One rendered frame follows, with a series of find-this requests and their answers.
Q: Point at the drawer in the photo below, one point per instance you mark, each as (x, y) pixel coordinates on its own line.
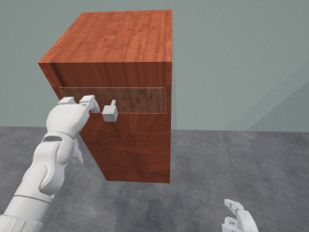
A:
(128, 99)

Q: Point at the robot right hand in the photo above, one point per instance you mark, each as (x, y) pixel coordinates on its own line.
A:
(244, 221)

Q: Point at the left robot forearm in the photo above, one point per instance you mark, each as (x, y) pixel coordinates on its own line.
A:
(40, 182)

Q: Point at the handle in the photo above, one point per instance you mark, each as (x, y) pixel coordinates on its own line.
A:
(110, 112)

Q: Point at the cabinet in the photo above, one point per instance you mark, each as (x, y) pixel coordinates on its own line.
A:
(120, 49)

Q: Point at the robot left hand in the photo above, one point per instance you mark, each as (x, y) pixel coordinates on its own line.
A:
(69, 118)

